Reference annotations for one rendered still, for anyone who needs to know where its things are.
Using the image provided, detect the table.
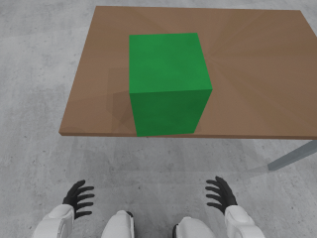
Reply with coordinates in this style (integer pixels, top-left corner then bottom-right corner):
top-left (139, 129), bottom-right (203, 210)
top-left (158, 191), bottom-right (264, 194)
top-left (58, 5), bottom-right (317, 171)

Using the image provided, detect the robot left hand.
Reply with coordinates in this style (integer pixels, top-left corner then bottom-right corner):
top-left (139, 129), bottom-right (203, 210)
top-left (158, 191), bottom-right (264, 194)
top-left (62, 179), bottom-right (95, 220)

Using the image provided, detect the robot thigh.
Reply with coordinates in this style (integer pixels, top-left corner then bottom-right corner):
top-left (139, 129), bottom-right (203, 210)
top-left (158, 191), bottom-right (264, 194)
top-left (101, 213), bottom-right (135, 238)
top-left (176, 218), bottom-right (216, 238)

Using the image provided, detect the robot right forearm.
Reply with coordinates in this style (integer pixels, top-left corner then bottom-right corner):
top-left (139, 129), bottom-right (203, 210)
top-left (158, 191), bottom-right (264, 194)
top-left (224, 205), bottom-right (265, 238)

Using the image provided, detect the robot right hand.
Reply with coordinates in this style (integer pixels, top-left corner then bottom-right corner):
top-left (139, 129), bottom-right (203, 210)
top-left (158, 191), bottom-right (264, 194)
top-left (205, 176), bottom-right (238, 216)

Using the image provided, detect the robot left thigh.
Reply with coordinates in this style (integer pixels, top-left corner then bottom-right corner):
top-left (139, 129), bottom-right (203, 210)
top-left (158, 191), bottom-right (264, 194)
top-left (101, 213), bottom-right (135, 238)

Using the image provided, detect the robot left forearm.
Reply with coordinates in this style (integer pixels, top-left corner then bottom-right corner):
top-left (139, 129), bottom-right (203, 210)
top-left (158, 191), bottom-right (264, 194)
top-left (31, 204), bottom-right (74, 238)

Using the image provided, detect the robot right thigh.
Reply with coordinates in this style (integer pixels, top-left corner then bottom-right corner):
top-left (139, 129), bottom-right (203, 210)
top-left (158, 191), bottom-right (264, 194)
top-left (176, 218), bottom-right (216, 238)

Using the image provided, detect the carton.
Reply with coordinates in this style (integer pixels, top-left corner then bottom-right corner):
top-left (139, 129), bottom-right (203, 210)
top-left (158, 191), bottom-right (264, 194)
top-left (129, 33), bottom-right (213, 137)

